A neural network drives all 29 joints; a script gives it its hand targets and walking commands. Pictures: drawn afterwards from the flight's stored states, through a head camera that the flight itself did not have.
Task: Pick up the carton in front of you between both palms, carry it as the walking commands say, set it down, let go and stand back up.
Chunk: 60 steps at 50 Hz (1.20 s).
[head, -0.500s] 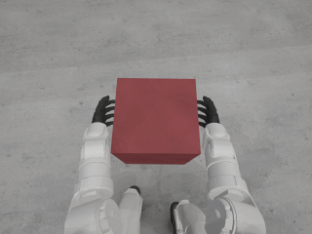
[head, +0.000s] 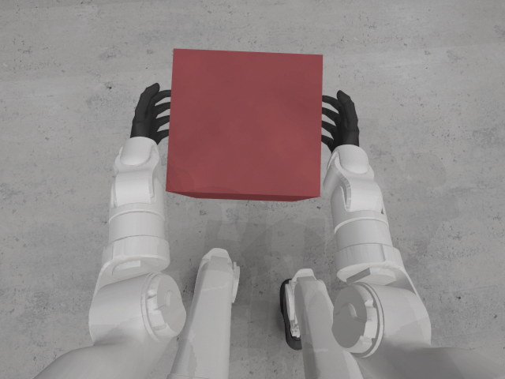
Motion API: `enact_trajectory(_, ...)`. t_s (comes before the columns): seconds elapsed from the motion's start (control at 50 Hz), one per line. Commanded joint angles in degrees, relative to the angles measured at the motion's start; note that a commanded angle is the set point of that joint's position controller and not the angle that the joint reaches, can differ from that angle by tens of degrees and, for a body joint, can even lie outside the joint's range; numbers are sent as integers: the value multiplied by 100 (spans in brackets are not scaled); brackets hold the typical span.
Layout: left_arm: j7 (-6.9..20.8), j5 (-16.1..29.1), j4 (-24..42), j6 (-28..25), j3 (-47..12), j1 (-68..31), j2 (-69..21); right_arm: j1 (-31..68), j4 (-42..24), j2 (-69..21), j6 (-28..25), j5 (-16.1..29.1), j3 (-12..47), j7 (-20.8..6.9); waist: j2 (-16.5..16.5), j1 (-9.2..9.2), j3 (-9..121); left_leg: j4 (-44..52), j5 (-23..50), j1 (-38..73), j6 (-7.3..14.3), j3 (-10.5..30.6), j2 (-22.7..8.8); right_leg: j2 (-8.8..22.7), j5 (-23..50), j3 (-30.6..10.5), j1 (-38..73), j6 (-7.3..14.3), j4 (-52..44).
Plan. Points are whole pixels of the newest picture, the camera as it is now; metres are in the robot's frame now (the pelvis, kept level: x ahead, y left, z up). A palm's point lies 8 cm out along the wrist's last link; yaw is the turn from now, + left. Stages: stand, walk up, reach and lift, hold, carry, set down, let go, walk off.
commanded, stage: set down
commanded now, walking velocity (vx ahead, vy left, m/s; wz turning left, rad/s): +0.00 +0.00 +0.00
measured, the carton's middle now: (246, 141) +0.46 +0.08 -0.16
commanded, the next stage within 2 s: none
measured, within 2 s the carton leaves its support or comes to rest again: rests again in 1.50 s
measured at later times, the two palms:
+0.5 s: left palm (153, 145) +0.45 +0.27 -0.24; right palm (301, 144) +0.49 -0.03 -0.23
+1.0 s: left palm (161, 150) +0.47 +0.28 -0.37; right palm (283, 149) +0.52 -0.01 -0.37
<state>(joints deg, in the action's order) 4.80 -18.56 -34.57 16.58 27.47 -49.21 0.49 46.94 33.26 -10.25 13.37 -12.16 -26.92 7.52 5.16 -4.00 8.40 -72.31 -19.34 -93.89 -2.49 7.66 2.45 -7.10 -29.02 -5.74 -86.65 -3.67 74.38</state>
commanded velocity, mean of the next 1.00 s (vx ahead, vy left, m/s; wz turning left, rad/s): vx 0.00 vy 0.00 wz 0.00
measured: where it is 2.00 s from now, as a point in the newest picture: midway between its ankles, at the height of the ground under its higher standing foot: (250, 311)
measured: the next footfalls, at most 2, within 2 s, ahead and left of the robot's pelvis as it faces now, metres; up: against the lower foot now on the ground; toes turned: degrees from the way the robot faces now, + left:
none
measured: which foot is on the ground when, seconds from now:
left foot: down 0.00-1.00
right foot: down 0.00-1.00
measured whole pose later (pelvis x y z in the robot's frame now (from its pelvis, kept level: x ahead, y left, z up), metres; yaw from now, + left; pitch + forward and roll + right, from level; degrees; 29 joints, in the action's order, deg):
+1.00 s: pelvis -0.04 +0.00 -0.20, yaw -6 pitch +41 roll -5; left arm 2.3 -8.6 -49.8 17.8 23.2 -81.6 18.9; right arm 84.7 52.0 5.1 14.6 -0.4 -15.8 14.7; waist 6.6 -10.3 -18.6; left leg -114.6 -28.1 -127.3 -3.4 7.3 2.2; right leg -15.0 -39.5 -5.2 -119.4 -7.7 117.0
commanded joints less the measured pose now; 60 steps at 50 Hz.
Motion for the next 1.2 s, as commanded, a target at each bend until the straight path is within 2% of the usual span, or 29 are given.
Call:
enact_trajectory(0.0, 1117, 671, -467, -95, -2837, -2855, -4836, 3540, 409, -4721, -128, 549, 3062, -1266, -573, -314, 4928, -19, 1910, 4397, 75, -911, 486, -606, 885, 878, 73, -40, -369)
enact_trajectory(0.1, 984, 903, -373, -70, -3012, -3451, -4751, 4145, 439, -4570, -160, 705, 3048, -1161, -724, -355, 5504, -500, 1801, 4316, -18, -954, 483, -703, 658, 996, -459, -19, 225)
enact_trajectory(0.26, 876, 1124, -391, 85, -3028, -4252, -4477, 5098, 537, -4368, -40, 909, 2981, -1060, -800, -541, 5890, -1122, 1372, 3962, -95, -1056, 470, -796, 265, 1177, -1094, -3, 1011)
enact_trajectory(0.52, 974, 1162, -795, 68, -2496, -5189, -3706, 6092, 1016, -3841, -6, 986, 2597, -848, -567, -766, 5490, -2133, 1335, 2703, -69, -1272, 391, -852, 184, 1260, -1540, -16, 1981)
enact_trajectory(0.72, 1062, 1437, -860, 10, -2454, -5924, -3015, 6889, 1074, -3395, -18, 1366, 2797, -696, -378, -1062, 5461, -2878, 1639, 2298, -63, -1373, 257, -869, 323, 1308, -1511, -37, 2774)
enact_trajectory(0.82, 1102, 1624, -938, -27, -2513, -6278, -2719, 7245, 1123, -3168, -43, 1605, 2938, -680, -360, -1150, 5299, -3231, 1796, 2259, -55, -1354, 178, -853, 348, 1324, -1637, -23, 3149)
enact_trajectory(0.88, 1168, 1674, -968, -73, -2397, -6514, -2578, 7426, 1180, -3096, -48, 1638, 2969, -709, -54, -1275, 4689, -3303, 1656, 1446, 11, -1301, 171, -818, 365, 1247, -1586, 5, 3314)
enact_trajectory(1.0, 1201, 1774, -1027, -168, -2291, -6506, -2422, 7585, 1042, -3211, -164, 1878, 3289, -718, 291, -1507, 4625, -3632, 2387, 1631, 114, -1188, 137, -798, 781, 1183, -1603, -12, 3577)
enact_trajectory(1.06, 1250, 1750, -1225, -157, -2195, -6281, -2442, 7447, 1144, -3249, -177, 1879, 3303, -750, 377, -1542, 4427, -3720, 2414, 1522, 139, -1158, 125, -787, 797, 1180, -1718, -3, 3622)
enact_trajectory(1.18, 1336, 1633, -1419, -185, -1981, -6188, -2235, 7302, 1354, -3149, -185, 1803, 3193, -806, 536, -1590, 3833, -3788, 1986, 860, 198, -1161, 88, -769, 711, 1100, -1823, 25, 3654)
